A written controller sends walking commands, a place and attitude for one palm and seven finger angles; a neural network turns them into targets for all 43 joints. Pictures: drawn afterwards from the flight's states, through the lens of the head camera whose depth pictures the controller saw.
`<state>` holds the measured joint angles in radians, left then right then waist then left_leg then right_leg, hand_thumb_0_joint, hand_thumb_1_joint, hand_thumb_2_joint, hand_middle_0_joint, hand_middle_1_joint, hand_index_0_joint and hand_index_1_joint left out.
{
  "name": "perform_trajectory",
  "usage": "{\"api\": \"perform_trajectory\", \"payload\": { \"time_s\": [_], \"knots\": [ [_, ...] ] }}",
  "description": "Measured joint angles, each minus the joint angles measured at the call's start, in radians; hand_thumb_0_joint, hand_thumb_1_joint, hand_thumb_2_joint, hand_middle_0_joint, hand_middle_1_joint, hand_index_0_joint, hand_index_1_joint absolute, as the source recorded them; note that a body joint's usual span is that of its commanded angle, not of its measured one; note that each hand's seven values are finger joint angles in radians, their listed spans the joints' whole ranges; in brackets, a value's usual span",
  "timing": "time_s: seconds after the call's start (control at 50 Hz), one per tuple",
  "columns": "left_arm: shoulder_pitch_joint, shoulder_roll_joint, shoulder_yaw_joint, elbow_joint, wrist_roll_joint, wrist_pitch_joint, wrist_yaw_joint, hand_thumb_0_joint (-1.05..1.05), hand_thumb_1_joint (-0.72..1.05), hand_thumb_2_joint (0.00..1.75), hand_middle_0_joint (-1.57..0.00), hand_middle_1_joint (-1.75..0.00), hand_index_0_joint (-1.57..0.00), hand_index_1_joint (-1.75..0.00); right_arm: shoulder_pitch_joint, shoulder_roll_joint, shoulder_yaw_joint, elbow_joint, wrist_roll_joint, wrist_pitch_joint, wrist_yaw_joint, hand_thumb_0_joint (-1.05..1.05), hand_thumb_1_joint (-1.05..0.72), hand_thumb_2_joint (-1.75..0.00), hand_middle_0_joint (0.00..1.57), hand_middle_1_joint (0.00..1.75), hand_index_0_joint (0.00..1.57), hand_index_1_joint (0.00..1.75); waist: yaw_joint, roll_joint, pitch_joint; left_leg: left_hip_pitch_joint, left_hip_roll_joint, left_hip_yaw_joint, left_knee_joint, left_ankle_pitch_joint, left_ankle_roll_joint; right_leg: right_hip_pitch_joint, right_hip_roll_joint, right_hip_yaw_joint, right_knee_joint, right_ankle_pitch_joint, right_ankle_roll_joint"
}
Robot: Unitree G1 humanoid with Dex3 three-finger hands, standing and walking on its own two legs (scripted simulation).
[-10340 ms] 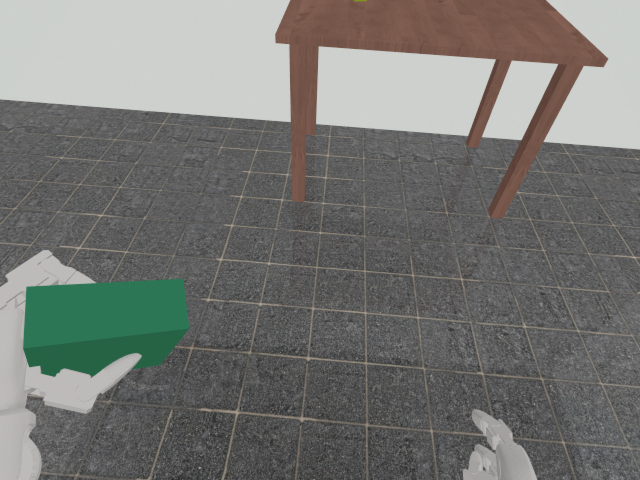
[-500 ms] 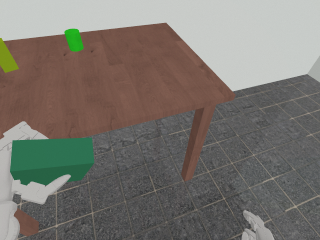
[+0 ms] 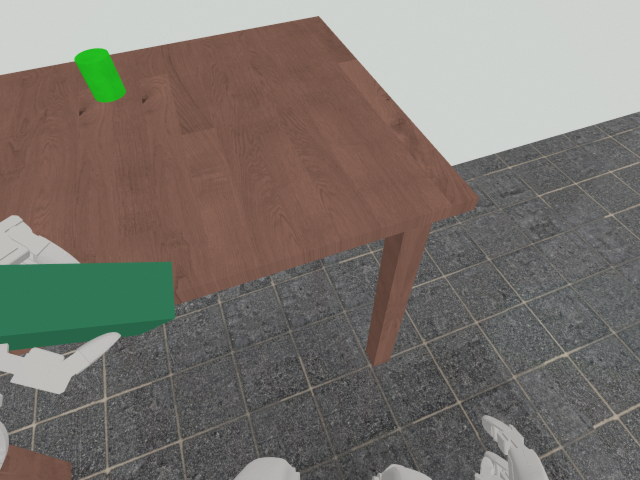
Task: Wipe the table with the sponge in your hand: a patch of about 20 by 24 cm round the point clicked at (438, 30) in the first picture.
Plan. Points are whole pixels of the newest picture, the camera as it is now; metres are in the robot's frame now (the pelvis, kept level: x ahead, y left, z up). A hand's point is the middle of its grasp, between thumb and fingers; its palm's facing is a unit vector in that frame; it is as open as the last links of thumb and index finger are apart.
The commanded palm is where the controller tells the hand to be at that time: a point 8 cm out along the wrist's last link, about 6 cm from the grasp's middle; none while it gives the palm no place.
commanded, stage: shuffle to correct the standing spot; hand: left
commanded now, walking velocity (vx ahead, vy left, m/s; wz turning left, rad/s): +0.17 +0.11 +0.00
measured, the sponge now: (107, 306) +0.24 +0.21 +0.17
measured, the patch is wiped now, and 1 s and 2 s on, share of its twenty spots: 0.00 0.00 0.00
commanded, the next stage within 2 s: come to a stop and stand still in 0.44 s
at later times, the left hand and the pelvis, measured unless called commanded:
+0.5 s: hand (77, 209) +0.34 +0.27 +0.18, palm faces +0.40 -0.83 -0.40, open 9.3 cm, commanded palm +0.28 +0.32 +0.20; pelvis +0.12 +0.04 +0.00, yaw +0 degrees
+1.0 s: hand (74, 193) +0.36 +0.28 +0.19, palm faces +0.37 -0.84 -0.40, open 9.3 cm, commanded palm +0.30 +0.32 +0.20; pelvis +0.14 +0.04 +0.02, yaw -1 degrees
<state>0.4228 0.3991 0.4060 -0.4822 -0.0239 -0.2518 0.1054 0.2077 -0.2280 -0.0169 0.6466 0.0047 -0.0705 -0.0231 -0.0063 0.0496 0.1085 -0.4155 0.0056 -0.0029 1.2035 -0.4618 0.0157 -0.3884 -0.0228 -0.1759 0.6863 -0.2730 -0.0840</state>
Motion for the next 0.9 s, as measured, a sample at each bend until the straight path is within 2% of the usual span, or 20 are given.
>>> {"api": "perform_trajectory", "payload": {
  "time_s": [0.04,0.1,0.18,0.22,0.24,0.28,0.32,0.36,0.42,0.46,0.5,0.54,0.58,0.62,0.66,0.7,0.76,0.84,0.9],
  "knots": [
    [0.012,-0.024,0.0,-0.02,0.003,-0.006,0.001,0.0,-0.44,1.04,-0.81,-1.38,-0.81,-1.38,-0.021,-0.013,-0.005,-0.003,-0.001,0.013,0.003,0.01,-0.9,-0.9,0.21,0.3,0.2,0.3,0.01,-0.016,0.0,-0.073,0.028,0.006,0.027,0.035,-0.006,0.019,-0.001,0.007,-0.009,-0.004,0.008],
    [0.031,-0.036,-0.006,-0.061,0.001,-0.006,0.008,0.0,-0.44,1.04,-0.81,-1.38,-0.81,-1.38,-0.034,-0.016,-0.007,-0.02,-0.005,0.013,-0.009,0.01,-0.9,-0.9,0.2,0.3,0.2,0.3,0.019,-0.057,-0.009,-0.096,0.078,0.032,-0.165,0.11,-0.006,0.045,-0.015,0.017,-0.031,-0.012,0.009],
    [0.03,-0.025,-0.02,-0.086,-0.004,-0.002,0.02,0.0,-0.44,1.04,-0.81,-1.38,-0.81,-1.38,-0.023,-0.019,-0.011,-0.048,-0.009,-0.007,-0.03,0.01,-0.91,-0.9,0.2,0.3,0.2,0.3,0.03,-0.096,-0.026,0.009,0.08,0.083,-0.49,0.182,-0.003,0.076,-0.049,0.028,-0.016,-0.054,0.026],
    [0.023,-0.021,-0.018,-0.084,-0.006,0.0,0.025,0.0,-0.44,1.04,-0.81,-1.38,-0.81,-1.38,-0.012,-0.03,-0.015,-0.068,-0.004,-0.017,-0.039,0.01,-0.9,-0.9,0.2,0.3,0.2,0.3,0.03,-0.077,-0.046,0.071,0.071,0.078,-0.6,0.2,0.0,0.079,-0.05,0.025,0.023,-0.092,0.04],
    [0.011,-0.017,-0.014,-0.073,-0.006,0.0,0.026,0.0,-0.44,1.04,-0.81,-1.38,-0.81,-1.38,-0.014,-0.026,-0.019,-0.069,0.001,-0.021,-0.043,0.01,-0.9,-0.9,0.2,0.3,0.2,0.3,0.031,-0.076,-0.047,0.076,0.068,0.076,-0.595,0.228,-0.018,0.081,-0.055,0.028,0.045,-0.112,0.047],
    [-0.01,-0.016,-0.005,-0.028,-0.008,0.0,0.027,0.0,-0.44,1.04,-0.81,-1.38,-0.81,-1.38,-0.018,-0.011,-0.016,-0.065,0.01,-0.02,-0.047,0.01,-0.9,-0.9,0.2,0.3,0.2,0.3,0.037,-0.074,-0.059,0.08,0.067,0.084,-0.558,0.207,-0.047,0.092,-0.06,0.04,0.061,-0.136,0.056],
    [-0.02,-0.029,-0.004,0.021,-0.005,0.015,0.029,0.0,-0.44,1.04,-0.81,-1.38,-0.81,-1.38,-0.014,0.005,-0.006,-0.066,0.016,-0.02,-0.045,0.01,-0.91,-0.9,0.2,0.3,0.2,0.3,0.033,-0.054,-0.076,0.085,0.074,0.085,-0.54,0.172,-0.056,0.11,-0.053,0.041,0.049,-0.146,0.061],
    [-0.026,-0.045,-0.014,0.048,-0.001,0.033,0.031,0.0,-0.44,1.04,-0.81,-1.38,-0.81,-1.38,-0.006,0.019,0.006,-0.066,0.018,-0.021,-0.037,0.01,-0.9,-0.9,0.2,0.3,0.2,0.3,0.027,-0.039,-0.085,0.082,0.077,0.081,-0.519,0.156,-0.043,0.127,-0.05,0.037,0.03,-0.152,0.065],
    [-0.033,-0.061,-0.046,0.042,0.004,0.046,0.038,0.0,-0.44,1.04,-0.81,-1.38,-0.81,-1.38,-0.006,0.032,0.022,-0.054,0.016,-0.012,-0.019,0.01,-0.9,-0.9,0.2,0.3,0.2,0.3,0.022,-0.05,-0.064,0.059,0.053,0.086,-0.441,0.11,-0.024,0.151,-0.069,0.041,0.023,-0.165,0.076],
    [-0.018,-0.063,-0.056,0.004,0.004,0.045,0.04,0.0,-0.44,1.04,-0.81,-1.38,-0.81,-1.38,-0.008,0.034,0.033,-0.051,0.011,-0.004,-0.01,0.01,-0.9,-0.9,0.2,0.3,0.2,0.3,0.017,-0.062,-0.045,0.074,0.035,0.095,-0.508,0.146,-0.014,0.158,-0.085,0.049,0.03,-0.178,0.092],
    [0.008,-0.046,-0.043,-0.039,-0.005,0.037,0.04,0.0,-0.44,1.04,-0.81,-1.38,-0.81,-1.38,-0.023,0.044,0.034,-0.048,0.008,0.0,-0.006,0.01,-0.9,-0.9,0.21,0.3,0.2,0.3,0.011,-0.084,-0.018,0.098,0.017,0.116,-0.546,0.185,-0.011,0.127,-0.108,0.078,0.109,-0.183,0.103],
    [0.03,-0.019,-0.026,-0.053,-0.011,0.034,0.037,0.0,-0.44,1.04,-0.81,-1.38,-0.81,-1.38,-0.027,0.064,0.025,-0.051,0.002,-0.001,-0.004,0.01,-0.9,-0.9,0.21,0.3,0.2,0.3,0.002,-0.088,-0.007,0.105,0.011,0.125,-0.543,0.151,-0.003,0.071,-0.092,0.126,0.229,-0.23,0.102],
    [0.044,0.007,-0.013,-0.062,-0.012,0.041,0.036,0.0,-0.44,1.04,-0.81,-1.38,-0.81,-1.38,-0.019,0.078,0.023,-0.053,0.002,-0.012,-0.002,0.01,-0.9,-0.9,0.21,0.3,0.2,0.3,-0.007,-0.076,-0.005,0.116,0.012,0.118,-0.561,0.143,0.001,0.042,-0.065,0.135,0.259,-0.253,0.097],
    [0.06,0.028,0.003,-0.072,-0.018,0.047,0.041,0.0,-0.44,1.04,-0.81,-1.38,-0.81,-1.38,-0.009,0.085,0.03,-0.053,0.005,-0.024,0.0,0.01,-0.9,-0.9,0.21,0.3,0.2,0.3,-0.012,-0.068,-0.008,0.13,0.015,0.112,-0.587,0.15,-0.002,0.044,-0.042,0.12,0.182,-0.211,0.096],
    [0.075,0.041,0.019,-0.078,-0.022,0.05,0.046,0.0,-0.44,1.04,-0.81,-1.38,-0.81,-1.38,0.003,0.086,0.043,-0.054,0.006,-0.035,-0.003,0.01,-0.9,-0.9,0.21,0.3,0.21,0.3,-0.012,-0.064,-0.013,0.144,0.015,0.11,-0.605,0.152,-0.008,0.077,-0.021,0.102,0.032,-0.114,0.095],
    [0.079,0.031,0.02,-0.064,-0.021,0.049,0.047,0.0,-0.44,1.04,-0.81,-1.38,-0.81,-1.38,0.008,0.074,0.054,-0.049,0.006,-0.038,-0.009,0.01,-0.9,-0.9,0.21,0.3,0.21,0.3,-0.013,-0.041,-0.019,0.152,0.026,0.099,-0.603,0.144,-0.016,0.121,-0.001,0.085,-0.072,-0.042,0.065],
    [0.077,-0.01,-0.004,-0.034,-0.024,0.06,0.047,0.0,-0.44,1.04,-0.81,-1.38,-0.81,-1.38,0.005,0.051,0.053,-0.035,0.008,-0.028,-0.015,0.01,-0.9,-0.9,0.21,0.3,0.21,0.3,-0.006,-0.009,-0.042,0.151,0.041,0.081,-0.604,0.177,-0.031,0.145,0.02,0.077,-0.123,-0.038,0.043],
    [0.07,-0.052,-0.042,-0.003,-0.021,0.077,0.051,0.0,-0.44,1.04,-0.81,-1.38,-0.81,-1.38,-0.012,0.025,0.044,-0.031,0.005,-0.017,-0.034,0.01,-0.9,-0.9,0.21,0.3,0.21,0.3,0.004,-0.026,-0.061,0.169,0.019,0.073,-0.636,0.185,-0.033,0.149,0.009,0.097,-0.138,-0.034,0.049],
    [0.054,-0.055,-0.063,-0.001,-0.018,0.093,0.049,0.0,-0.44,1.04,-0.81,-1.38,-0.81,-1.38,-0.031,0.01,0.033,-0.042,0.003,-0.008,-0.052,0.01,-0.9,-0.9,0.21,0.3,0.21,0.3,0.002,-0.032,-0.064,0.194,0.021,0.067,-0.688,0.172,-0.025,0.152,0.013,0.091,-0.149,-0.025,0.054]
  ]
}}
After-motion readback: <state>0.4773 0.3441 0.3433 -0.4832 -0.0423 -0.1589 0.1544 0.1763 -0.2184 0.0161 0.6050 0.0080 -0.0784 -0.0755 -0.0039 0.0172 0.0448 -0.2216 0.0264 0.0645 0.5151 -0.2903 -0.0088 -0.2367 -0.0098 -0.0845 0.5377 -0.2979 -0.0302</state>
